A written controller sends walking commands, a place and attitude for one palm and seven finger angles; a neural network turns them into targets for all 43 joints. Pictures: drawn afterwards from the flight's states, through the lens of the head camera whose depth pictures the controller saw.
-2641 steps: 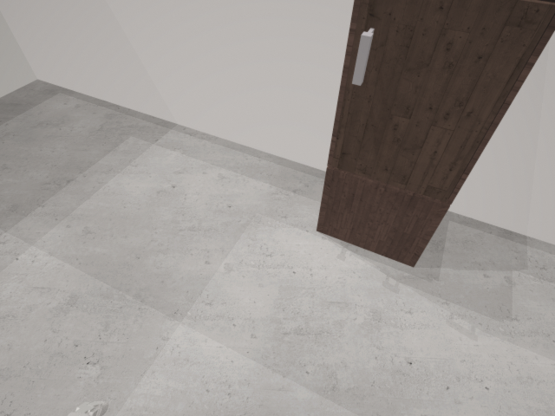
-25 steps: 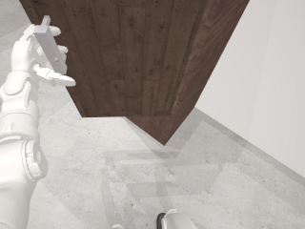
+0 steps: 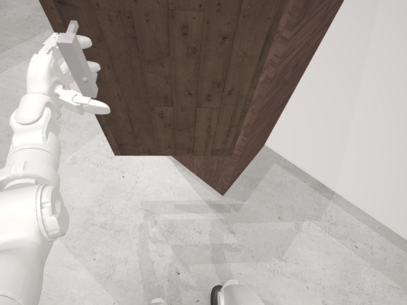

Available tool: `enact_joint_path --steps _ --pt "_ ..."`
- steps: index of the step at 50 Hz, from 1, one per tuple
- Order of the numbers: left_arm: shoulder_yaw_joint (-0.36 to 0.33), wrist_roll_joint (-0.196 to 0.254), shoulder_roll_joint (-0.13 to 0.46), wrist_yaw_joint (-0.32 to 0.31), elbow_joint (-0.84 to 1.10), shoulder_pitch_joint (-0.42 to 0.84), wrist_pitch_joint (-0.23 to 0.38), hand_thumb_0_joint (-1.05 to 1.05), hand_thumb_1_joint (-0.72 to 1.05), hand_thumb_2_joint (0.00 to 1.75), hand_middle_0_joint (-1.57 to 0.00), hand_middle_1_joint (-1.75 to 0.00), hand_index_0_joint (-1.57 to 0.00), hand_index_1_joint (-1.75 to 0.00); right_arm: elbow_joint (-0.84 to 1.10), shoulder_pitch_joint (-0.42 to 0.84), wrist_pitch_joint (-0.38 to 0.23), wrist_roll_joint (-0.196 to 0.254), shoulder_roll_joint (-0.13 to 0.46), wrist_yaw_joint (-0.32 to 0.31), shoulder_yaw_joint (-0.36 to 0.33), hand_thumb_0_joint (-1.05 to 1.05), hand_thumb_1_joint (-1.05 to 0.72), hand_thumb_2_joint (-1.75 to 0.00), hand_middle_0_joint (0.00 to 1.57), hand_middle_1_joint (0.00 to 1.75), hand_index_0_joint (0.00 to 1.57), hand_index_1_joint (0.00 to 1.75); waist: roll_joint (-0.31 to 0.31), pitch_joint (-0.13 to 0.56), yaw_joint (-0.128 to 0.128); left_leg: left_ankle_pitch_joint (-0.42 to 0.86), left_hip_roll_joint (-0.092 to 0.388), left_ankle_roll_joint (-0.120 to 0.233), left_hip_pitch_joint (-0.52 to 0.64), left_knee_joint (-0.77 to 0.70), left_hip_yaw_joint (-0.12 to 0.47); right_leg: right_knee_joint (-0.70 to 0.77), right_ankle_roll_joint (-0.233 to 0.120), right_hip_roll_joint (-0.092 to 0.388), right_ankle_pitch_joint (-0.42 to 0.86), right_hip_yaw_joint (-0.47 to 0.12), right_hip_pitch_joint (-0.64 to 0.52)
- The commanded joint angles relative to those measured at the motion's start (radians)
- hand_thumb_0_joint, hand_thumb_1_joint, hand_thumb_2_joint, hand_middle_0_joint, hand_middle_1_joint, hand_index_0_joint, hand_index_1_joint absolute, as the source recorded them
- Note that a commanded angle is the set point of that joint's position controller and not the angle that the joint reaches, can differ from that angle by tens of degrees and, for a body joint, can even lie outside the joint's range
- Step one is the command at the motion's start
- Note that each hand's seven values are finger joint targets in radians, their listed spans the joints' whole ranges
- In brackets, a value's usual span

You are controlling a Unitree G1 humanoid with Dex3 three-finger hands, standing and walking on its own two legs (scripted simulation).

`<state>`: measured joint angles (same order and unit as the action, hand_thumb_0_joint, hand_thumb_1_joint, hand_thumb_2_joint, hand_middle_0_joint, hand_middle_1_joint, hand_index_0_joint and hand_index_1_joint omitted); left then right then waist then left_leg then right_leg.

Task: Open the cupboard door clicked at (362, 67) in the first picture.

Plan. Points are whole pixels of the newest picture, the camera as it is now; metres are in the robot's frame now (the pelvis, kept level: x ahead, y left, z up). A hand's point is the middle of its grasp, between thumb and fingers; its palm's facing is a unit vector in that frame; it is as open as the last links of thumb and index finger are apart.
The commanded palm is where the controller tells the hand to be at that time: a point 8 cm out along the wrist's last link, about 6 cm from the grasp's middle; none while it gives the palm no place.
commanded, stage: close the thumb around the handle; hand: left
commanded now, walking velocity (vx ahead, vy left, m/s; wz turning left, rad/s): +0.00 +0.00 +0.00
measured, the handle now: (82, 61) +0.56 +0.19 +0.12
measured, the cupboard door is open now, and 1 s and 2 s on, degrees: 41 44 84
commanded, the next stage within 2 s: pull the door open along its arc in 0.62 s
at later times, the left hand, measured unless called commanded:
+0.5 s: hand (90, 77) +0.52 +0.18 +0.12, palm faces -0.06 -1.00 -0.01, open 6.2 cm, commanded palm +0.49 +0.23 +0.12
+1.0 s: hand (90, 85) +0.50 +0.17 +0.12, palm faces -0.05 -1.00 +0.00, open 5.8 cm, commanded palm +0.44 +0.22 +0.12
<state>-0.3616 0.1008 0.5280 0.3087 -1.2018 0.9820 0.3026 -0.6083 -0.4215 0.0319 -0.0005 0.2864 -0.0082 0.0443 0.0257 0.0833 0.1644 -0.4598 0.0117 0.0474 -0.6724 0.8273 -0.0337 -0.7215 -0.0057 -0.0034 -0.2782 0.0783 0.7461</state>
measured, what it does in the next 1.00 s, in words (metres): stands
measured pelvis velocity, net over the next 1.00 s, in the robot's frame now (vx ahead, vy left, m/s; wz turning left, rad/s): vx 0.01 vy -0.01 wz -0.03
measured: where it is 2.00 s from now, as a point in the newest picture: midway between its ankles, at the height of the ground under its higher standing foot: outside the picture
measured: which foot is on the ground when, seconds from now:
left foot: down 0.00-1.00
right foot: down 0.00-1.00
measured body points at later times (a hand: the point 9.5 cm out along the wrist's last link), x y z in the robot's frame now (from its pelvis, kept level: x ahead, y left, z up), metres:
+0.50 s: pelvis +0.00 -0.01 +0.00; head +0.11 +0.01 +0.44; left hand +0.51 +0.23 +0.12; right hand -0.02 -0.27 -0.11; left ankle -0.04 +0.08 -0.70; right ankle +0.03 -0.12 -0.70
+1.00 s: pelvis +0.01 -0.01 +0.00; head +0.10 +0.00 +0.44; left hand +0.49 +0.23 +0.12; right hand +0.01 -0.27 -0.11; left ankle -0.04 +0.08 -0.70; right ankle +0.03 -0.12 -0.70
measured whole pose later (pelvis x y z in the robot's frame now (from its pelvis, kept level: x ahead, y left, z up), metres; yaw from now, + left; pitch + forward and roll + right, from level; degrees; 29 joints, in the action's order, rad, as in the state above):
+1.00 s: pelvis +0.01 -0.01 +0.00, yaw -2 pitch +17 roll -2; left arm -0.38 0.15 0.48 0.30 -1.04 0.82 0.29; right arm -0.58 -0.44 0.05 0.01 0.28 0.00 0.04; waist 0.04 0.10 0.14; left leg -0.45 0.02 0.04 -0.62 0.78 -0.06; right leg -0.70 -0.01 -0.02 -0.27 0.05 0.72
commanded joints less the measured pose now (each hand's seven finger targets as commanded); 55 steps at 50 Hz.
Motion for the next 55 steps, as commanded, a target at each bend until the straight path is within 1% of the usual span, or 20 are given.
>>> enact_joint_path --steps 1,3,5,8,9,11,14,16,19,21,27,36,37,38,40,42,43,46,48,55 --pt "-0.024 0.008 0.249 -0.012 0.199 0.5 0.073 0.0 -0.22 0.42 -0.32 -1.23 -0.32 -1.23 0.041 -0.179 -0.011 0.0 0.174 -0.014 -0.061 0.0 -0.9 -0.9 0.2 0.3 0.2 0.3 0.11 0.422 0.021 0.5 0.009 -0.042 0.205 -0.094 0.086 0.01 -0.018 -0.029 0.314 -0.045 -0.254" --pt "-0.062 0.001 0.297 -0.016 0.206 0.469 0.076 0.0 -0.11 0.47 -0.33 -1.24 -0.33 -1.24 0.051 -0.181 -0.01 0.0 0.178 -0.015 -0.063 0.0 -0.9 -0.9 0.2 0.3 0.2 0.3 0.099 0.447 0.005 0.511 0.009 -0.04 0.196 -0.094 0.083 0.006 -0.02 -0.03 0.334 -0.048 -0.286" --pt "-0.037 0.004 0.266 -0.01 0.228 0.491 0.084 0.0 0.0 0.52 -0.34 -1.25 -0.34 -1.25 0.048 -0.183 -0.01 -0.001 0.173 -0.014 -0.063 0.0 -0.9 -0.9 0.2 0.3 0.2 0.3 0.126 0.472 0.015 0.561 0.013 -0.044 0.235 -0.085 0.087 0.004 -0.018 -0.031 0.349 -0.046 -0.266" --pt "-0.06 0.01 0.3 -0.002 0.172 0.462 0.066 0.0 0.17 0.59 -0.35 -1.27 -0.35 -1.27 0.047 -0.186 -0.005 0.003 0.182 -0.018 -0.06 0.0 -0.9 -0.9 0.2 0.3 0.2 0.3 0.044 0.413 0.019 0.466 0.009 -0.029 0.149 -0.098 0.075 0.016 -0.017 -0.032 0.336 -0.052 -0.304" --pt "-0.028 0.014 0.263 0.002 0.19 0.493 0.07 0.0 0.23 0.61 -0.35 -1.28 -0.35 -1.28 0.053 -0.182 -0.007 0.003 0.178 -0.021 -0.058 0.0 -0.9 -0.9 0.2 0.3 0.2 0.3 0.079 0.411 0.031 0.47 0.006 -0.025 0.162 -0.099 0.074 0.016 -0.019 -0.032 0.339 -0.05 -0.291" --pt "-0.041 0.011 0.28 0.004 0.2 0.499 0.072 0.0 0.34 0.66 -0.36 -1.29 -0.36 -1.29 0.044 -0.188 -0.009 0.001 0.178 -0.021 -0.061 0.0 -0.9 -0.9 0.2 0.3 0.2 0.3 0.108 0.448 0.024 0.463 0.007 -0.03 0.187 -0.096 0.075 0.017 -0.017 -0.031 0.324 -0.053 -0.285" --pt "-0.034 0.018 0.271 0.01 0.198 0.49 0.074 0.0 0.51 0.73 -0.37 -1.31 -0.37 -1.31 0.048 -0.195 -0.012 0.001 0.178 -0.024 -0.059 0.0 -0.9 -0.9 0.2 0.3 0.2 0.3 0.095 0.436 0.027 0.485 0.006 -0.028 0.181 -0.096 0.08 0.016 -0.021 -0.033 0.339 -0.049 -0.293" --pt "-0.038 0.015 0.273 0.012 0.241 0.492 0.081 0.0 0.62 0.78 -0.38 -1.32 -0.38 -1.32 0.041 -0.197 -0.01 -0.002 0.175 -0.021 -0.065 0.0 -0.9 -0.9 0.2 0.3 0.2 0.3 0.145 0.496 0.019 0.546 0.012 -0.039 0.244 -0.089 0.083 0.012 -0.019 -0.033 0.355 -0.048 -0.276" --pt "-0.022 0.035 0.227 0.013 0.237 0.454 0.078 0.0 0.79 0.85 -0.39 -1.34 -0.39 -1.34 0.043 -0.2 -0.008 0.0 0.173 -0.017 -0.066 0.0 -0.9 -0.9 0.2 0.3 0.2 0.3 0.117 0.466 0.018 0.594 0.016 -0.041 0.249 -0.087 0.086 0.015 -0.021 -0.037 0.371 -0.039 -0.272" --pt "-0.051 0.03 0.266 0.005 0.218 0.444 0.068 0.0 0.9 0.9 -0.4 -1.35 -0.4 -1.35 0.037 -0.199 -0.002 0.0 0.179 -0.016 -0.068 0.0 -0.9 -0.9 0.2 0.3 0.2 0.3 0.079 0.446 0.013 0.533 0.015 -0.036 0.214 -0.098 0.081 0.02 -0.017 -0.036 0.355 -0.042 -0.287" --pt "-0.06 0.009 0.282 -0.016 0.221 0.417 0.071 0.0 0.9 0.9 -0.4 -1.35 -0.4 -1.35 0.057 -0.185 -0.002 0.0 0.172 -0.015 -0.064 0.0 -0.9 -0.9 0.2 0.3 0.2 0.3 0.081 0.429 -0.001 0.486 0.004 -0.027 0.166 -0.106 0.064 0.021 -0.019 -0.032 0.367 -0.054 -0.333" --pt "-0.078 -0.006 0.343 -0.005 0.183 0.446 0.069 0.0 0.9 0.9 -0.4 -1.35 -0.4 -1.35 0.061 -0.174 -0.004 0.006 0.177 -0.027 -0.057 0.0 -0.9 -0.9 0.2 0.3 0.2 0.3 0.068 0.404 0.01 0.411 -0.001 -0.018 0.112 -0.106 0.054 0.021 -0.015 -0.026 0.346 -0.066 -0.342" --pt "-0.022 0.003 0.266 -0.003 0.195 0.47 0.066 0.0 0.9 0.9 -0.4 -1.35 -0.4 -1.35 0.065 -0.169 -0.007 0.006 0.171 -0.025 -0.056 0.0 -0.9 -0.9 0.2 0.3 0.2 0.3 0.085 0.402 0.029 0.403 -0.002 -0.019 0.131 -0.109 0.055 0.026 -0.013 -0.026 0.33 -0.063 -0.316" --pt "-0.014 0.009 0.233 -0.002 0.213 0.449 0.068 0.0 0.9 0.9 -0.4 -1.35 -0.4 -1.35 0.065 -0.173 -0.012 0.003 0.168 -0.022 -0.061 0.0 -0.9 -0.9 0.2 0.3 0.2 0.3 0.097 0.427 0.014 0.436 0.0 -0.024 0.161 -0.107 0.06 0.02 -0.016 -0.027 0.337 -0.056 -0.313" --pt "-0.05 0.024 0.256 -0.003 0.239 0.405 0.075 0.0 0.9 0.9 -0.4 -1.35 -0.4 -1.35 0.066 -0.178 -0.014 0.002 0.172 -0.02 -0.066 0.0 -0.9 -0.9 0.2 0.3 0.2 0.3 0.099 0.494 -0.004 0.518 0.006 -0.029 0.21 -0.095 0.065 0.012 -0.017 -0.029 0.375 -0.055 -0.325" --pt "-0.04 0.029 0.235 0.002 0.251 0.348 0.069 0.0 0.9 0.9 -0.4 -1.35 -0.4 -1.35 0.074 -0.168 -0.01 0.004 0.169 -0.014 -0.066 0.0 -0.9 -0.9 0.2 0.3 0.2 0.3 0.09 0.487 -0.017 0.524 0.005 -0.029 0.197 -0.096 0.056 0.012 -0.018 -0.03 0.393 -0.055 -0.347" --pt "-0.042 0.037 0.224 0.005 0.243 0.307 0.063 0.0 0.9 0.9 -0.4 -1.35 -0.4 -1.35 0.08 -0.162 -0.009 0.006 0.168 -0.013 -0.067 0.0 -0.9 -0.9 0.2 0.3 0.2 0.3 0.041 0.462 -0.023 0.505 0.005 -0.025 0.168 -0.104 0.051 0.016 -0.017 -0.03 0.398 -0.054 -0.369" --pt "-0.05 0.055 0.215 0.008 0.327 0.217 0.06 0.0 0.9 0.9 -0.4 -1.35 -0.4 -1.35 0.101 -0.139 -0.004 0.012 0.164 -0.009 -0.071 0.0 -0.9 -0.9 0.2 0.3 0.2 0.3 0.079 0.484 -0.056 0.55 0.006 -0.027 0.19 -0.116 0.041 0.016 -0.021 -0.029 0.432 -0.056 -0.404" --pt "-0.049 0.068 0.2 0.008 0.391 0.139 0.051 0.0 0.9 0.9 -0.4 -1.35 -0.4 -1.35 0.12 -0.119 -0.002 0.017 0.16 -0.005 -0.075 0.0 -0.9 -0.9 0.2 0.3 0.2 0.3 0.053 0.476 -0.077 0.56 0.006 -0.025 0.177 -0.129 0.036 0.019 -0.023 -0.028 0.454 -0.057 -0.447" --pt "0.022 0.125 0.046 -0.017 0.719 -0.194 0.009 0.0 0.9 0.9 -0.4 -1.35 -0.4 -1.35 0.174 -0.027 -0.025 0.037 0.129 0.013 -0.084 0.0 -0.9 -0.9 0.2 0.3 0.2 0.3 0.047 0.439 -0.131 0.68 0.016 -0.029 0.242 -0.174 0.025 0.039 -0.026 -0.017 0.515 -0.052 -0.511"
